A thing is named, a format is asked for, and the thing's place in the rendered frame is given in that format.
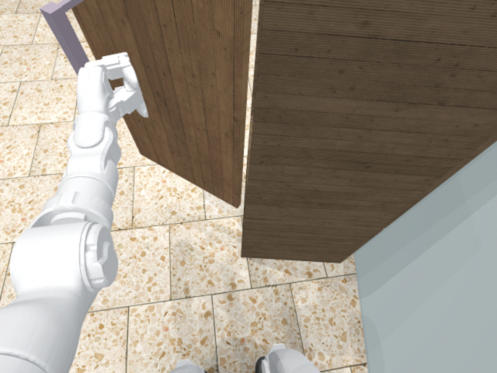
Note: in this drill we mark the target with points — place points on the robot left forearm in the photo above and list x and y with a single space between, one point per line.
87 189

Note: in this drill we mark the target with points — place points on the handle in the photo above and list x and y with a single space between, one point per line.
55 15

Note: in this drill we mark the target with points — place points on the robot left upper arm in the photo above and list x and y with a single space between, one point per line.
57 270

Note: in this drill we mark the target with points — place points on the cupboard door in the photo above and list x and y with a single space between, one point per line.
191 59

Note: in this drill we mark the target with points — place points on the robot left shin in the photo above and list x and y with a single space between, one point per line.
184 362

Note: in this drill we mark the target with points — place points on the robot left hand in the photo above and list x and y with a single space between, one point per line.
94 92

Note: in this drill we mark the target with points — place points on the robot right shin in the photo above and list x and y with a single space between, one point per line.
276 347

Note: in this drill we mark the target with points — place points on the robot shin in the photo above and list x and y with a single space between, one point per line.
184 362
276 347

